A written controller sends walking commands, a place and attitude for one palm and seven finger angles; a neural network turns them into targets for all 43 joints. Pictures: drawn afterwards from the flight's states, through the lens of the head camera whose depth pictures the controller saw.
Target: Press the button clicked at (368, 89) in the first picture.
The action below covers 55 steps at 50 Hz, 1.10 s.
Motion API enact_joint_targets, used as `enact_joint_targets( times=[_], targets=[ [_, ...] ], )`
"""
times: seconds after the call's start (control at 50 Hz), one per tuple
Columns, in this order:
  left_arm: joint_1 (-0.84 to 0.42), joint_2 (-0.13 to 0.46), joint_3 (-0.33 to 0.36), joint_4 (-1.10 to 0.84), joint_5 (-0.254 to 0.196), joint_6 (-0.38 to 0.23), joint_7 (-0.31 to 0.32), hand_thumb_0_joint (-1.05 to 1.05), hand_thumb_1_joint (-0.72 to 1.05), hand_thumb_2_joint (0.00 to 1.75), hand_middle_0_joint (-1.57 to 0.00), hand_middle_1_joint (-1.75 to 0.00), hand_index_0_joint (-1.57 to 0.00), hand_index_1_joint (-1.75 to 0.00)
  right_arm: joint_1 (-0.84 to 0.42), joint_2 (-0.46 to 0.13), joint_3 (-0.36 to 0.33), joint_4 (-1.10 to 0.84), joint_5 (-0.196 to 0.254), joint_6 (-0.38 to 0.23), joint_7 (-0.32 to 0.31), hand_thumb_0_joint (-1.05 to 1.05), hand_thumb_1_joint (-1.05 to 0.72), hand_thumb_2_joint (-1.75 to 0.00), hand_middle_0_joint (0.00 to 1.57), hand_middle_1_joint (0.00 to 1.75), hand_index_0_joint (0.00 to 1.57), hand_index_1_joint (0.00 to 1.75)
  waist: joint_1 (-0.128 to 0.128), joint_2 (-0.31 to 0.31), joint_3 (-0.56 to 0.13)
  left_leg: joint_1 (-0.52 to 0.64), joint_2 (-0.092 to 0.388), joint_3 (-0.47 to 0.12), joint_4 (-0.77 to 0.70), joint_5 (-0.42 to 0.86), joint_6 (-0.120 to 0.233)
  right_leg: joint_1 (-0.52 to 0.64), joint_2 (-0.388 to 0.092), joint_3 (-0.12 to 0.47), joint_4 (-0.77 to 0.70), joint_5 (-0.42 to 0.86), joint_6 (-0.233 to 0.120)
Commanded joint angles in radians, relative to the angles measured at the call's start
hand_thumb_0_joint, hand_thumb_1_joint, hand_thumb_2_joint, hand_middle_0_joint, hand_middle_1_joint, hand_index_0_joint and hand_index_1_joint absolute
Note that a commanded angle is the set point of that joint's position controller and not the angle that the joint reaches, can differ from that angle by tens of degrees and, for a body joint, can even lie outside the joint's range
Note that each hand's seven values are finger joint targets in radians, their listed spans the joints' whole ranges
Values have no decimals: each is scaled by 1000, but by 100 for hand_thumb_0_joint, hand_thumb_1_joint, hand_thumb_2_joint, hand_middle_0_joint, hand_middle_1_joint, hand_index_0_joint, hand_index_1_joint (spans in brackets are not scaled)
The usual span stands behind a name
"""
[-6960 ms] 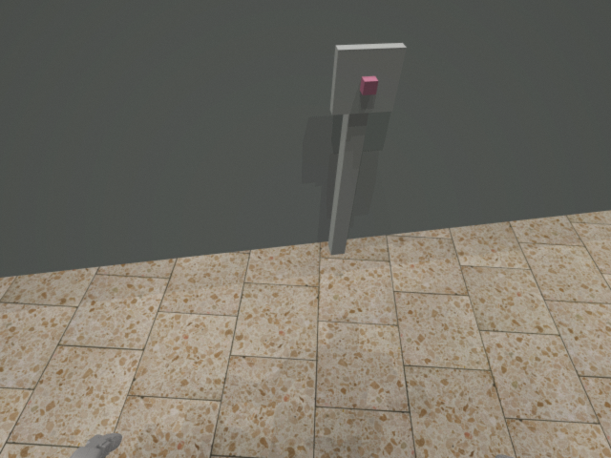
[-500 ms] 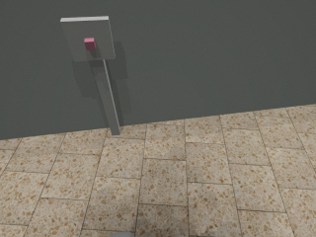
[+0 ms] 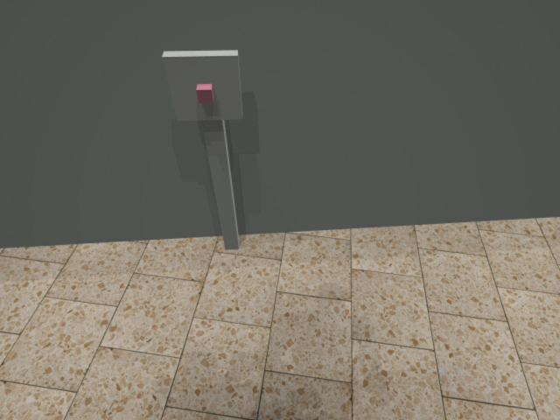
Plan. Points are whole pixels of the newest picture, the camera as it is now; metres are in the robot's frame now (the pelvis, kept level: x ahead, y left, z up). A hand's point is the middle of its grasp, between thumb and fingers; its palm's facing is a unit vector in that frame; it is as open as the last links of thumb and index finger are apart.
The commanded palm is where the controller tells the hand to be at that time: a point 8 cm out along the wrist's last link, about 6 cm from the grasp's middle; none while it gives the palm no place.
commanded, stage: take the last steps up to it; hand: left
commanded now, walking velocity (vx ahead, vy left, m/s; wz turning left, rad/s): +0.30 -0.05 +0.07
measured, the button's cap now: (205, 92) +0.85 +0.22 +0.01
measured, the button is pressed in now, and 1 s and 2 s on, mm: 0 0 0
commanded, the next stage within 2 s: come to a stop and stand still in 1.18 s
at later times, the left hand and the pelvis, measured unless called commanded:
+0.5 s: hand out of the picture -0.07 +0.10 -0.16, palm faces +0.22 -0.96 -0.15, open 7.4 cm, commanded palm none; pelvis +0.08 -0.01 +0.00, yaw +5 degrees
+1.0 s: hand (169, 325) +0.31 +0.22 -0.16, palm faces +0.09 -0.98 -0.18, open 7.4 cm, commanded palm none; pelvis +0.23 +0.03 +0.00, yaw +2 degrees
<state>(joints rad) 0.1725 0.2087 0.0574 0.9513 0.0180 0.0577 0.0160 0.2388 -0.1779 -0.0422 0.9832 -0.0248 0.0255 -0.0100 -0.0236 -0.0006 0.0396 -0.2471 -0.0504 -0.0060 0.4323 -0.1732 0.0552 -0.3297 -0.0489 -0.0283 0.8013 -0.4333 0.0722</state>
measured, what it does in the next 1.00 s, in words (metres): walks ahead: right foot, then left foot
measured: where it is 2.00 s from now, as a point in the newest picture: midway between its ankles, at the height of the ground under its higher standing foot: (293, 380)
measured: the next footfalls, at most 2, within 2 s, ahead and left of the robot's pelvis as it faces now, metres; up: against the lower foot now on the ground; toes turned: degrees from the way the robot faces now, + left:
right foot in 0.08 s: +0.01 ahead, -0.12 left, +0.00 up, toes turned -2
left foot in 0.60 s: +0.22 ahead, +0.13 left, +0.00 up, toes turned +12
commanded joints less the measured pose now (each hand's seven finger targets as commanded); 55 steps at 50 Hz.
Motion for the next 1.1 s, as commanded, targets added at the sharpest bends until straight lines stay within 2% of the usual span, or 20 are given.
enact_joint_targets(
  times=[0.0,0.04,0.06,0.08,0.1,0.12,0.16,0.22,0.38,0.48,0.54,0.56,0.58,0.6,0.62,0.68,0.76,0.92,1.02,1.08],
  targets=[
    [106,43,2,-17,-1,-42,-1,0,90,90,-20,-30,-20,-30,24,-171,-41,-37,-4,-17,-11,0,-90,-90,20,30,20,30,24,122,-96,-9,245,-308,-159,-212,92,154,33,-28,-241,49,-31],
    [222,81,11,27,11,-60,-2,0,90,90,-20,-30,-20,-30,13,-123,-35,-30,3,-18,-6,0,-90,-90,20,30,20,30,78,-6,-70,-240,135,-206,-12,-394,13,407,-37,41,-483,31,-62],
    [271,164,28,37,27,-67,8,0,90,90,-20,-30,-20,-30,15,-46,-19,-52,15,-22,-4,0,-90,-90,20,30,20,30,98,-289,-29,-448,-4,-40,282,-400,-49,461,-278,388,-646,-258,-150],
    [260,191,23,19,9,-65,13,0,90,90,-20,-30,-20,-30,-54,-107,-32,-83,-3,-21,4,0,-90,-90,20,30,20,30,114,-254,76,-481,38,-34,430,-386,-52,267,-394,499,-747,-406,-212],
    [203,164,20,8,8,-72,16,0,90,90,-20,-30,-20,-30,-43,-121,-40,-75,-10,-19,16,0,-90,-90,20,30,20,30,73,-188,113,-464,63,-47,515,-307,-50,173,-376,466,-774,-409,-222],
    [185,131,21,19,2,-84,18,0,90,90,-20,-30,-20,-30,-25,-111,-43,-50,-13,-13,18,0,-90,-90,20,30,20,30,56,-223,141,-456,78,-46,566,-244,-49,153,-334,443,-776,-361,-201],
    [173,62,-4,36,-2,-105,10,0,90,90,-20,-30,-20,-30,29,-93,-45,1,-12,-14,26,0,-90,-90,20,30,20,30,16,-109,171,-419,104,-24,630,-106,-65,141,-242,238,-723,-106,-165],
    [245,28,-14,71,-7,-123,6,0,90,90,-20,-30,-20,-30,59,-58,-44,27,-6,-15,29,0,-90,-90,20,30,20,30,15,-92,144,-410,108,4,669,5,-85,181,-180,100,-701,120,-139],
    [411,13,-16,167,7,-146,15,0,90,90,-20,-30,-20,-30,-96,-35,-33,-9,-3,-35,30,0,-90,-90,20,30,20,30,65,-103,120,-502,159,47,508,-25,-92,356,-225,112,-638,406,-215],
    [439,22,-12,212,15,-133,22,0,90,90,-20,-30,-20,-30,-177,4,-13,-26,6,-60,32,0,-90,-90,20,30,20,30,84,-154,118,-326,129,116,278,-109,-58,336,-230,73,-552,620,-213],
    [409,32,-7,221,6,-128,18,0,90,90,-20,-30,-20,-30,-14,-16,-19,30,2,-78,14,0,-90,-90,20,30,20,30,3,-117,40,-11,51,186,115,-45,-30,253,-172,2,-339,791,-178],
    [406,16,-8,221,0,-129,17,0,90,90,-20,-30,-20,-30,135,-60,-29,74,-2,-86,3,0,-90,-90,20,30,20,30,-60,-50,-58,217,89,138,43,28,-14,174,-134,-28,-136,739,-149],
    [453,-32,-12,208,-11,-128,11,0,90,90,-20,-30,-20,-30,266,-177,-56,107,-10,-95,-10,0,-90,-90,20,30,20,30,-91,180,-212,483,355,-181,24,100,61,-53,-32,-93,134,333,-94],
    [408,-41,-25,173,-14,-127,7,0,90,90,-20,-30,-20,-30,348,-235,-61,125,3,-88,-17,0,-90,-90,20,30,20,30,-104,267,-261,551,525,-424,-92,230,144,-212,38,-54,365,-131,-80],
    [338,-10,-16,147,-10,-115,9,0,90,90,-20,-30,-20,-30,306,-239,-63,114,11,-74,-21,0,-90,-90,20,30,20,30,-92,125,-170,422,550,-426,-138,91,182,-234,-8,10,458,-139,-106],
    [260,-44,-1,154,10,-95,-11,0,90,90,-20,-30,-20,-30,86,-79,-26,62,4,-89,-18,0,-90,-90,20,30,20,30,-9,76,94,33,423,-195,-254,-94,92,-226,-93,26,451,84,-89],
    [305,-77,8,143,17,-68,-20,0,90,90,-20,-30,-20,-30,83,-25,-20,49,4,-108,-17,0,-90,-90,20,30,20,30,44,122,75,-40,333,-10,-282,-13,58,-186,-88,4,368,219,-62],
    [53,-4,18,25,13,-56,-40,0,90,90,-20,-30,-20,-30,141,-85,-30,47,2,-107,-17,0,-90,-90,20,30,20,30,18,102,124,107,352,-4,-292,70,110,-345,-111,-2,136,303,-33],
    [-75,-4,8,-21,5,-72,-41,0,90,90,-20,-30,-20,-30,197,-115,-41,76,-11,-92,-14,0,-90,-90,20,30,20,30,-29,108,97,177,359,29,-203,225,94,-225,-64,-68,-119,232,-53],
    [9,14,14,8,6,-89,-40,0,90,90,-20,-30,-20,-30,191,-124,-41,87,-9,-83,-14,0,-90,-90,20,30,20,30,12,91,23,150,336,66,-59,299,60,0,-8,-107,-249,246,-79]
  ],
)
